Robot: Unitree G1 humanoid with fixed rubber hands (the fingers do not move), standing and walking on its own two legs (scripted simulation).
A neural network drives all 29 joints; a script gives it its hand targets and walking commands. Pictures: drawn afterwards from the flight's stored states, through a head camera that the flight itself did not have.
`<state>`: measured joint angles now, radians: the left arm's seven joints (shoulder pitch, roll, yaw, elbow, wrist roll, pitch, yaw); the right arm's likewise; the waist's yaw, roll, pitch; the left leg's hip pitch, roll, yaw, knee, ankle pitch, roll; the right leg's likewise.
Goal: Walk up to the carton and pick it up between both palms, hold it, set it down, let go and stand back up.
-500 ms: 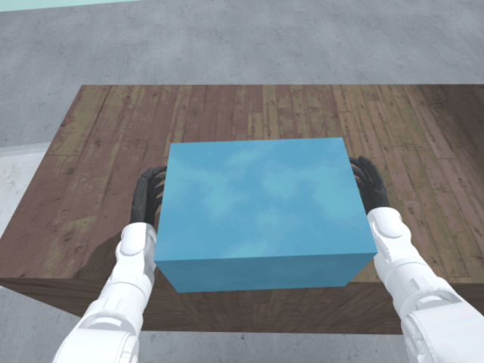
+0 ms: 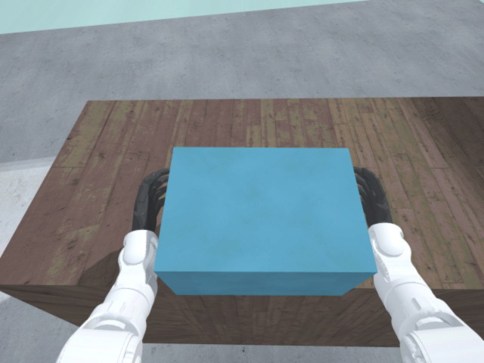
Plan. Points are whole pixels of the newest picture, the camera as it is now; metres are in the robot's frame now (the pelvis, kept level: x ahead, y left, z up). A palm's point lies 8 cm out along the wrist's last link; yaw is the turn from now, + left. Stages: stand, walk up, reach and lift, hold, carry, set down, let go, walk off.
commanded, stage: reach and lift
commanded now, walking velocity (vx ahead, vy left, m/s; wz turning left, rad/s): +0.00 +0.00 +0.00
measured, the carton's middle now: (260, 223) +0.37 +0.01 +0.00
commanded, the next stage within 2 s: none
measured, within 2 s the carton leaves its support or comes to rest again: neither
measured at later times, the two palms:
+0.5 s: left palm (147, 219) +0.34 +0.19 +0.05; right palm (392, 220) +0.35 -0.20 +0.05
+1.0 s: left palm (127, 206) +0.32 +0.20 +0.12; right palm (404, 196) +0.35 -0.20 +0.11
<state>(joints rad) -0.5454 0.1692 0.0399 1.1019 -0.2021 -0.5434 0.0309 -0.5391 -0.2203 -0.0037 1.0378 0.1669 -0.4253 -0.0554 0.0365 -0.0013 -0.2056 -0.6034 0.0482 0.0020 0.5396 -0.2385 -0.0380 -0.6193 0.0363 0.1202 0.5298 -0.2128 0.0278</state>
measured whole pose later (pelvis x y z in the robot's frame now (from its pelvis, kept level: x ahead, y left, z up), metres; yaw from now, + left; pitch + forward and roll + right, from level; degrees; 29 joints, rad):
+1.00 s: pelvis -0.01 -0.03 +0.01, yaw +1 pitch +5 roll +3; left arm -0.45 0.21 0.07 0.59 -0.23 0.13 0.04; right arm -0.42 -0.23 -0.01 0.42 0.25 0.29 -0.17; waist 0.07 0.00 -0.15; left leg -0.29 0.03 0.00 0.36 -0.16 -0.05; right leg -0.38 0.02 0.12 0.53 -0.22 0.00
